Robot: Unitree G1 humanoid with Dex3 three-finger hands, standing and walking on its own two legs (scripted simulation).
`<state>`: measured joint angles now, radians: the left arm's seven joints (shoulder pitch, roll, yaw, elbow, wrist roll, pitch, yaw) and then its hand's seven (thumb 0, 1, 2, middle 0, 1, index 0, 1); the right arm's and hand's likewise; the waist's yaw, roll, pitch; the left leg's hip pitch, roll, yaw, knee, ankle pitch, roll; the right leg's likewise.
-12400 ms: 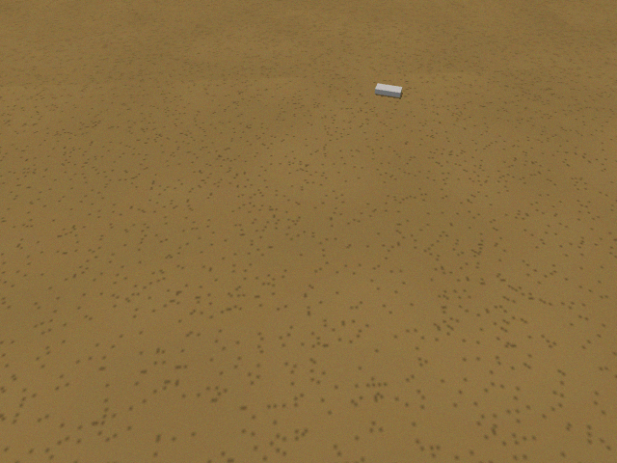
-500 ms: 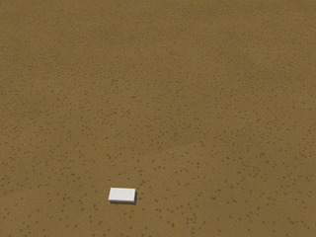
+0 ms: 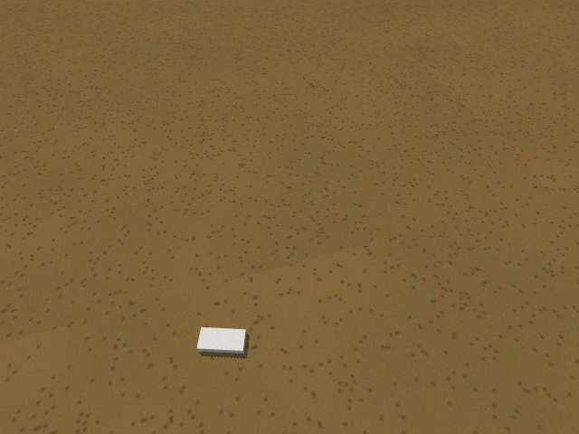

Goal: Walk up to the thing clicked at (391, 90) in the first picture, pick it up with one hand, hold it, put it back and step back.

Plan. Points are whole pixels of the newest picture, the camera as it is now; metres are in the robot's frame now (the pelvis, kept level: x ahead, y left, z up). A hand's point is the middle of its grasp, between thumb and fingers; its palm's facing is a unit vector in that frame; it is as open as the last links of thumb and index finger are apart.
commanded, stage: walk up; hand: left
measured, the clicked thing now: (222, 340) +0.48 +0.26 -0.76
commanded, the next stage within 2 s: stand in 0.76 s
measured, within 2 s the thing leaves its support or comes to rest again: neither
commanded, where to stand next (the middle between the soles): +0.03 +0.01 m, yaw +0 degrees
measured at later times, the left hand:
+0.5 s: hand out of the picture +0.09 +0.25 -0.15, palm faces -0.01 -0.95 -0.33, open 7.4 cm
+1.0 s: hand out of the picture +0.11 +0.25 -0.15, palm faces -0.04 -0.95 -0.32, open 7.4 cm
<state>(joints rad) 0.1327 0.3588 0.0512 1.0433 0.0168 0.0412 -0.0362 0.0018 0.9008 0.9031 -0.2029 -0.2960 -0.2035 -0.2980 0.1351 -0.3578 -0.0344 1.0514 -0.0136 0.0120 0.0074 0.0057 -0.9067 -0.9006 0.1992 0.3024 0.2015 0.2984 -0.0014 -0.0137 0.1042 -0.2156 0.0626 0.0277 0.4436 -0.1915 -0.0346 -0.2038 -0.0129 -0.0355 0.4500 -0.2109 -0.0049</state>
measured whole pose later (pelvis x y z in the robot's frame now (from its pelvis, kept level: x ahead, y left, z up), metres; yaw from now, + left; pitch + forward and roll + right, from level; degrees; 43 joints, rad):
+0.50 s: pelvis +0.00 +0.00 +0.00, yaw +0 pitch -2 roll +0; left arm 0.11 0.36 0.04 1.03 0.01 0.03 -0.03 0.00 0.90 0.90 -0.20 -0.30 -0.20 -0.30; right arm 0.11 -0.37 -0.02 1.02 0.00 0.00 0.01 0.01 -0.91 -0.90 0.20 0.30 0.20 0.30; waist 0.00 0.00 0.09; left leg -0.21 0.07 0.03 0.44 -0.20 -0.04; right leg -0.20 -0.01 -0.03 0.45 -0.22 -0.01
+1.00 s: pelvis +0.02 +0.01 +0.01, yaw -1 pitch -2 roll +0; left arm 0.12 0.35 0.01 1.10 0.01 -0.01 -0.02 0.00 0.90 0.90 -0.20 -0.30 -0.20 -0.30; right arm 0.14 -0.35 0.00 1.11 -0.02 -0.01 0.01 0.01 -0.91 -0.90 0.20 0.30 0.20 0.30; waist -0.01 -0.01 0.05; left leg -0.13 0.05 0.05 0.35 -0.18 -0.03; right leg -0.12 -0.02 -0.02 0.36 -0.20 0.01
